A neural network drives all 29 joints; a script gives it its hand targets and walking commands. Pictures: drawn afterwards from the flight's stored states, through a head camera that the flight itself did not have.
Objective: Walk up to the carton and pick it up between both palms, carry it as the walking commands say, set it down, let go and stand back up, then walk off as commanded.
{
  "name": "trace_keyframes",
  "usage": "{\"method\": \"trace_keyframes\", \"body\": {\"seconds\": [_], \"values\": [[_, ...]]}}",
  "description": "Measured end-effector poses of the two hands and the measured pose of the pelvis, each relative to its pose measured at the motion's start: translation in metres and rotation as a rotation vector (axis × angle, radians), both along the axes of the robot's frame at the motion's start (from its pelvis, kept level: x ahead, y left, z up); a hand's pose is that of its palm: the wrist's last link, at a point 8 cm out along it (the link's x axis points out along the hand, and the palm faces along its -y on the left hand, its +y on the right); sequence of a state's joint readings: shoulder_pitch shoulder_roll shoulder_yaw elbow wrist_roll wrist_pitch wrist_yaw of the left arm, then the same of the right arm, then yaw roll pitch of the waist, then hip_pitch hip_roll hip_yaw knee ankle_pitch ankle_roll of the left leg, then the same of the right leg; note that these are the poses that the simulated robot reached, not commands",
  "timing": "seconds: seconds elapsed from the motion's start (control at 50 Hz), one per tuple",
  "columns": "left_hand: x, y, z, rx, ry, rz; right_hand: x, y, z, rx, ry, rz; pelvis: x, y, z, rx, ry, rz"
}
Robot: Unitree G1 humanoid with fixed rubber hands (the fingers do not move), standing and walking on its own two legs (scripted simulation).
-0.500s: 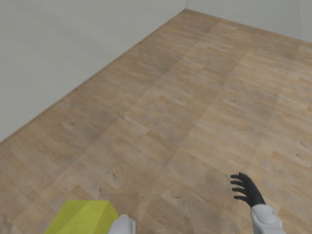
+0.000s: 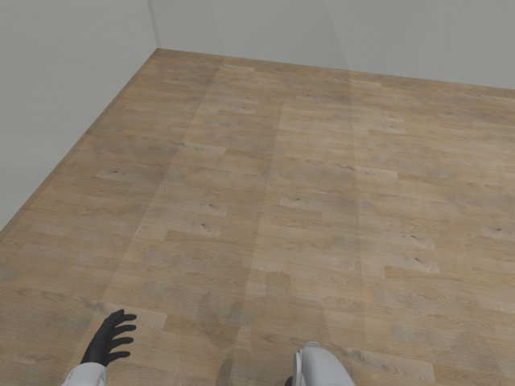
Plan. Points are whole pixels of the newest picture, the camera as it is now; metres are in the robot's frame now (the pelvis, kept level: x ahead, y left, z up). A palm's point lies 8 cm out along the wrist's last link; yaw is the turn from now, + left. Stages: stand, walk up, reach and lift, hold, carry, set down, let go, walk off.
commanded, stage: walk off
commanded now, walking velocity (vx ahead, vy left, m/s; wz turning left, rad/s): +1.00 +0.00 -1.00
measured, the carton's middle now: out of the picture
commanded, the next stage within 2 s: stand in 0.30 s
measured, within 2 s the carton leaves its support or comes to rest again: neither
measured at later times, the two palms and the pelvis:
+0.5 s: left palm (205, 168) +0.63 +0.14 -0.09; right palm (425, 267) +0.36 -0.33 -0.08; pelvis +0.38 -0.05 +0.01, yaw -29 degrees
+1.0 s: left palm (257, 133) +0.77 +0.00 -0.08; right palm (454, 211) +0.50 -0.45 -0.08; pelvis +0.54 -0.16 +0.02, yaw -33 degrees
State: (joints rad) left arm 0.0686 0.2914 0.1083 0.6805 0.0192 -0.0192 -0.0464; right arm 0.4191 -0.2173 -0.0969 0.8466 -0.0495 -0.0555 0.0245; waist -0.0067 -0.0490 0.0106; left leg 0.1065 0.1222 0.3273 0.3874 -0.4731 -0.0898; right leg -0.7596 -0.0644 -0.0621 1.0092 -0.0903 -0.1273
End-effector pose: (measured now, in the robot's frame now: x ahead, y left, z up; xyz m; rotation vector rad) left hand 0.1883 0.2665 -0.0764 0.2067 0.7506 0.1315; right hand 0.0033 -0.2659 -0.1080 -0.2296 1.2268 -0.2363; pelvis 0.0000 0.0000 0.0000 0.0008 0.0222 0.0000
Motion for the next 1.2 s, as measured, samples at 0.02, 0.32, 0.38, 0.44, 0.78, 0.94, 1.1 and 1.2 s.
{"method": "trace_keyframes", "body": {"seconds": [0.02, 0.32, 0.38, 0.44, 0.78, 0.94, 1.1, 1.2], "values": [[0.013, -0.001, -0.005, 0.006, 0.01, 0.006, 0.019, -0.003, -0.004, 0.002, -0.003, 0.005, 0.017, -0.003, -0.004, 0.004, 0.001, 0.001], [0.151, -0.022, -0.022, 0.162, 0.433, -0.121, 0.414, -0.052, 0.087, -0.047, -0.715, -0.051, 0.249, -0.029, 0.005, 0.031, 0.012, -0.362], [0.25, -0.04, -0.025, 0.164, 0.359, -0.214, 0.428, -0.063, 0.068, -0.078, -0.638, -0.145, 0.298, -0.028, 0.002, 0.029, 0.039, -0.428], [0.352, -0.074, -0.027, 0.149, 0.26, -0.328, 0.403, -0.071, 0.04, -0.117, -0.489, -0.284, 0.345, -0.032, -0.002, 0.024, 0.026, -0.489], [0.589, -0.276, -0.017, 0.104, 0.11, -0.577, 0.39, -0.128, -0.015, -0.002, -0.07, -0.557, 0.505, -0.148, -0.006, 0.042, 0.018, -0.57], [0.581, -0.266, -0.006, 0.134, 0.209, -0.532, 0.491, -0.187, 0.026, -0.07, -0.279, -0.502, 0.532, -0.164, 0.015, 0.031, -0.004, -0.57], [0.595, -0.265, -0.02, 0.09, 0.236, -0.536, 0.491, -0.168, 0.024, -0.071, -0.211, -0.546, 0.549, -0.155, 0.012, -0.007, -0.002, -0.583], [0.596, -0.269, -0.02, 0.077, 0.262, -0.54, 0.495, -0.163, 0.032, -0.066, -0.219, -0.566, 0.551, -0.158, 0.019, -0.025, -0.002, -0.594]]}}
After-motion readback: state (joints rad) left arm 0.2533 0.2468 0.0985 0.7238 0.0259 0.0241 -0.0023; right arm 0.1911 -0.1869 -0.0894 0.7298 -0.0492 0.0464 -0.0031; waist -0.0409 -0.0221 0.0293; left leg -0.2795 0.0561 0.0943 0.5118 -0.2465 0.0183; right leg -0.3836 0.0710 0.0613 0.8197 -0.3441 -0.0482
